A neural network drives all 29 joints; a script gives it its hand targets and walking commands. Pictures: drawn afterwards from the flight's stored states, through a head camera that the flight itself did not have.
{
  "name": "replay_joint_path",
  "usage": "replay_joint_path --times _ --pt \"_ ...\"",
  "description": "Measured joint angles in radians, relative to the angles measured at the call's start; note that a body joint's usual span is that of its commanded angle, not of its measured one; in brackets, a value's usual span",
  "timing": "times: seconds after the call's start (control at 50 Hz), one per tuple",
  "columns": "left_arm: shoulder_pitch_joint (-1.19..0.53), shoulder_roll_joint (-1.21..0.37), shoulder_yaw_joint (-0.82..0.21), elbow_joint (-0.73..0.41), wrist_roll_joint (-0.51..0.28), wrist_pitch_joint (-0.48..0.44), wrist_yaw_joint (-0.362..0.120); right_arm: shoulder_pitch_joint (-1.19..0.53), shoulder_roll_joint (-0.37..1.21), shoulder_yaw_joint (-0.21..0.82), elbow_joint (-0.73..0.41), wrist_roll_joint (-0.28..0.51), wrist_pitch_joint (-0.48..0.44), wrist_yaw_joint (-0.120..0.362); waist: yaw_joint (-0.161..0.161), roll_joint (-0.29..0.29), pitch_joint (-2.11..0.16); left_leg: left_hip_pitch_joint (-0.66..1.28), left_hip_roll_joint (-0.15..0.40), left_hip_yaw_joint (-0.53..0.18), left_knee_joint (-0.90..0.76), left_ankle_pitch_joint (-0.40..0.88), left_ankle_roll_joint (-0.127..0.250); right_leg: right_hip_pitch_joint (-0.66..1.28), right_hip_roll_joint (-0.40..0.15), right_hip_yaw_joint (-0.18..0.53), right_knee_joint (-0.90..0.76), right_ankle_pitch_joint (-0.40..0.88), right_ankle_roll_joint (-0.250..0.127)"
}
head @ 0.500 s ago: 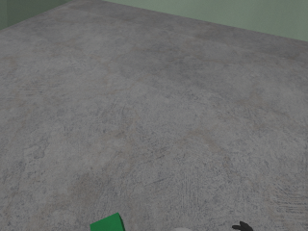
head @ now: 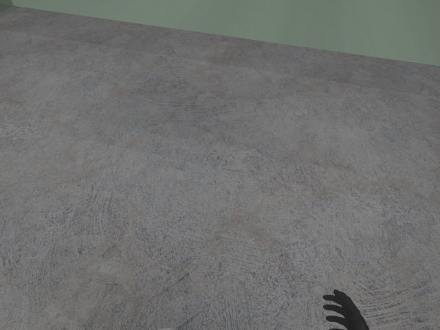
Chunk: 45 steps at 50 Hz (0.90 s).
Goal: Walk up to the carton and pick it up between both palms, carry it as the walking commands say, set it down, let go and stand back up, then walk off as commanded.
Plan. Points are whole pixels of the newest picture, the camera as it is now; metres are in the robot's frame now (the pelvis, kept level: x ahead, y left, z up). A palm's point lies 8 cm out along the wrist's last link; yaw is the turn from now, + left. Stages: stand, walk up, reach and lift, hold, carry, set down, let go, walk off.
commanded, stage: walk off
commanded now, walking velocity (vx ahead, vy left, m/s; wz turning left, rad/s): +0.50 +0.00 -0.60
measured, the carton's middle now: out of the picture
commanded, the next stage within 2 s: stand in 2.00 s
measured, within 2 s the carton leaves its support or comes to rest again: neither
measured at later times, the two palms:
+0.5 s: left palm (142, 204) +0.43 +0.20 -0.10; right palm out of the picture +0.15 -0.25 -0.11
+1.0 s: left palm (182, 168) +0.56 +0.11 -0.11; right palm (380, 227) +0.37 -0.38 -0.09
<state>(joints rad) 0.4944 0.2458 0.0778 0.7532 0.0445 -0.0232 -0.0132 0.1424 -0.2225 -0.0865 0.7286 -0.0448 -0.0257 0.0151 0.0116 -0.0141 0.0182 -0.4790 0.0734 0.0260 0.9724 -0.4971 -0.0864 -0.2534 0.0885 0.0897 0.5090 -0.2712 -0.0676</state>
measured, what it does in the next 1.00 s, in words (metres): walks ahead, turning right: left foot, then right foot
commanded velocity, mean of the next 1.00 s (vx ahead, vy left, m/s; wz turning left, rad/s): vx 0.50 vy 0.00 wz -0.60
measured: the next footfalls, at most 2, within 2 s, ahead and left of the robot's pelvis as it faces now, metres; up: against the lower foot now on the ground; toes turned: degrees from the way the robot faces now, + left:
left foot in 0.12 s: +0.17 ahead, +0.15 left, +0.00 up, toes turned -2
right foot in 0.60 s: +0.35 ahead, -0.19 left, +0.00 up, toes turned -26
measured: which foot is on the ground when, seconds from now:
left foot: up 0.00-0.10, down 0.12-0.60, up 0.62-1.00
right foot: down 0.00-0.12, up 0.14-0.58, down 0.60-1.00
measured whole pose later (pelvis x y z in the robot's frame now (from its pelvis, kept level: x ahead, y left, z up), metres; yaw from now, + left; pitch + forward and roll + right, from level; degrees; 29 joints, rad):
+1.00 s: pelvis +0.40 -0.10 +0.00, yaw -35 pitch +3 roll +0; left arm 0.42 0.24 0.08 0.77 0.04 -0.01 -0.02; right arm 0.14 -0.22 -0.09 0.73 -0.04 -0.01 0.02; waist 0.00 0.00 0.03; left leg -0.53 0.10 0.09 0.74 -0.34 -0.10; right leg -0.22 0.08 0.13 0.44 -0.27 -0.04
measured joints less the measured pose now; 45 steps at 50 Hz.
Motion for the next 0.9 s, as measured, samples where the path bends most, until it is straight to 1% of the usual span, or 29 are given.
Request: replay_joint_path --times 0.06,0.1,0.12,0.14,0.16,0.18,0.2,0.22,0.26,0.3,0.38,0.42,0.46,0.52,0.56,0.58,0.6,0.62,0.64,0.66,0.68,0.7,0.8,0.9 --pt "0.0 0.0 0.0 0.0 0.0 0.002 0.001 -0.021 0.0 0.0 0.0 0.0 0.0 0.0 0.001 0.001 0.001 0.003 -0.014 0.0 -0.184 0.018 -0.004 0.036 0.001 0.037 -0.02 -0.021 0.015" --pt "-0.018 0.0 0.0 0.0 0.0 0.006 0.001 -0.023 0.0 0.0 0.0 0.0 0.0 0.0 0.0 0.003 0.0 0.027 -0.026 -0.001 -0.334 0.141 -0.006 0.043 0.005 0.06 -0.007 -0.048 0.033" --pt "-0.027 0.0 0.0 0.0 0.0 0.006 0.001 -0.021 -0.001 0.0 0.0 0.0 0.0 -0.001 0.0 0.01 0.001 0.051 -0.021 0.0 -0.396 0.217 0.009 0.035 0.014 0.065 0.032 -0.073 0.039" --pt "-0.041 0.001 0.0 0.001 0.0 0.007 0.001 -0.018 0.0 0.0 0.001 0.0 0.0 -0.002 -0.001 0.014 0.002 0.058 -0.012 0.013 -0.395 0.311 0.033 0.007 0.018 0.058 0.123 -0.11 0.042" --pt "-0.06 0.003 0.0 0.002 0.0 0.014 0.001 -0.009 0.007 0.0 0.001 0.0 0.0 -0.004 -0.001 0.006 0.002 0.068 -0.009 0.04 -0.374 0.318 0.06 -0.031 0.01 0.047 0.236 -0.134 0.043" --pt "-0.084 0.004 0.0 0.001 0.0 0.019 0.001 0.007 0.013 0.0 0.002 0.0 0.0 -0.005 -0.002 0.0 0.001 0.092 -0.005 0.066 -0.37 0.29 0.082 -0.069 -0.001 0.031 0.344 -0.145 0.043" --pt "-0.116 0.005 0.0 0.0 0.0 0.02 0.001 0.032 0.014 0.0 0.002 0.0 0.0 -0.007 -0.001 0.003 0.001 0.117 0.003 0.081 -0.372 0.256 0.095 -0.104 -0.009 0.007 0.441 -0.146 0.043" --pt "-0.153 0.008 0.0 0.0 0.0 0.02 0.001 0.063 0.014 0.0 0.002 0.0 0.0 -0.009 -0.001 0.007 0.001 0.14 0.012 0.089 -0.374 0.23 0.1 -0.134 -0.019 -0.018 0.515 -0.147 0.044" --pt "-0.226 0.015 0.0 -0.001 0.0 0.021 -0.001 0.127 0.017 0.0 0.002 0.0 0.0 -0.009 -0.001 0.007 0.0 0.19 0.022 0.103 -0.392 0.204 0.097 -0.186 -0.05 -0.049 0.61 -0.148 0.047" --pt "-0.284 0.016 0.0 0.0 0.0 0.023 -0.01 0.175 0.018 0.0 0.001 0.0 0.0 -0.009 -0.002 0.007 0.001 0.236 0.033 0.121 -0.411 0.187 0.089 -0.237 -0.079 -0.056 0.663 -0.127 0.053" --pt "-0.349 0.016 0.0 0.0 0.0 0.035 -0.035 0.231 0.018 0.0 0.001 0.0 0.0 -0.009 -0.003 0.003 0.001 0.32 0.044 0.173 -0.453 0.151 0.076 -0.332 -0.13 -0.057 0.679 -0.052 0.08" --pt "-0.368 0.016 0.0 0.0 0.0 0.044 -0.039 0.246 0.018 0.0 0.001 0.0 0.0 -0.009 -0.008 0.003 0.0 0.358 0.047 0.196 -0.47 0.132 0.066 -0.362 -0.147 -0.064 0.659 -0.038 0.091" --pt "-0.384 0.014 0.0 -0.001 0.0 0.046 -0.04 0.255 0.018 0.0 0.0 0.0 0.0 -0.009 -0.013 0.005 0.0 0.392 0.053 0.216 -0.48 0.109 0.053 -0.37 -0.162 -0.088 0.583 -0.037 0.095" --pt "-0.41 0.014 0.0 -0.001 0.0 0.046 -0.043 0.256 0.018 0.0 0.0 0.0 0.0 -0.009 -0.013 0.004 -0.001 0.427 0.063 0.252 -0.482 0.065 0.025 -0.366 -0.173 -0.134 0.399 -0.037 0.094" --pt "-0.42 0.014 0.0 -0.001 0.0 0.042 -0.043 0.256 0.017 0.0 0.0 0.0 0.0 -0.009 -0.012 0.006 -0.001 0.441 0.074 0.269 -0.463 0.034 0.006 -0.339 -0.164 -0.171 0.265 -0.041 0.081" --pt "-0.414 0.016 0.0 -0.002 0.0 0.028 -0.04 0.256 0.017 0.0 0.001 0.0 0.001 -0.007 -0.011 0.004 0.002 0.436 0.086 0.27 -0.404 0.017 0.0 -0.301 -0.15 -0.182 0.188 -0.033 0.071" --pt "-0.398 0.022 0.0 -0.001 0.0 0.009 -0.035 0.253 0.017 0.0 0.001 0.0 0.001 -0.004 -0.01 -0.006 0.006 0.412 0.099 0.267 -0.294 0.008 -0.001 -0.275 -0.144 -0.176 0.15 0.043 0.054" --pt "-0.373 0.022 0.0 0.001 0.0 -0.001 -0.029 0.235 0.011 0.0 0.002 0.0 0.003 -0.002 -0.009 -0.007 0.015 0.372 0.099 0.224 -0.142 -0.013 -0.002 -0.274 -0.133 -0.165 0.185 0.096 0.024" --pt "-0.338 0.019 0.0 0.004 0.0 -0.004 -0.026 0.211 0.006 0.0 0.001 0.0 0.005 -0.001 -0.009 -0.005 0.017 0.321 0.081 0.164 0.001 -0.022 0.0 -0.27 -0.117 -0.15 0.218 0.083 0.009" --pt "-0.3 0.014 0.0 0.01 0.0 -0.004 -0.023 0.182 0.002 0.0 0.0 0.0 0.005 0.0 -0.009 -0.001 0.016 0.269 0.059 0.113 0.114 -0.021 0.009 -0.252 -0.101 -0.134 0.223 0.058 0.003" --pt "-0.264 0.011 0.0 0.013 0.0 0.0 -0.02 0.153 0.001 0.0 -0.001 0.0 0.005 0.001 -0.01 0.0 0.016 0.218 0.044 0.086 0.184 0.0 0.014 -0.228 -0.089 -0.118 0.21 0.038 0.001" --pt "-0.232 0.008 -0.001 0.015 0.0 0.006 -0.016 0.126 0.0 0.0 -0.001 0.0 0.006 0.001 -0.011 0.002 0.015 0.17 0.042 0.077 0.213 0.031 0.015 -0.199 -0.081 -0.105 0.185 0.028 0.001" --pt "-0.109 0.003 -0.001 0.015 0.0 0.01 -0.011 0.031 0.001 0.0 -0.001 0.0 0.007 0.002 -0.012 0.005 0.015 -0.018 0.056 0.067 0.193 0.063 0.013 -0.077 -0.057 -0.061 0.075 0.026 0.005" --pt "-0.054 -0.003 -0.001 0.015 0.0 0.01 -0.011 0.007 0.002 0.0 -0.001 0.0 0.013 0.005 -0.013 0.009 0.014 -0.072 0.058 0.066 0.034 0.148 -0.001 0.014 -0.026 -0.008 -0.025 0.025 0.005"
